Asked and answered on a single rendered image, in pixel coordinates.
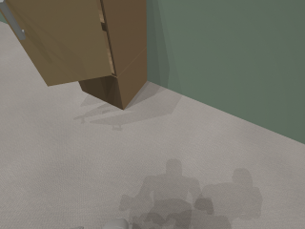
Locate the robot left thigh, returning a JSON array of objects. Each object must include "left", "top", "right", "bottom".
[{"left": 102, "top": 218, "right": 132, "bottom": 229}]

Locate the handle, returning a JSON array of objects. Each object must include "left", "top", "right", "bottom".
[{"left": 0, "top": 0, "right": 26, "bottom": 40}]

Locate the cupboard door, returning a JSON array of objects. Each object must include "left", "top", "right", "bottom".
[{"left": 0, "top": 0, "right": 112, "bottom": 87}]

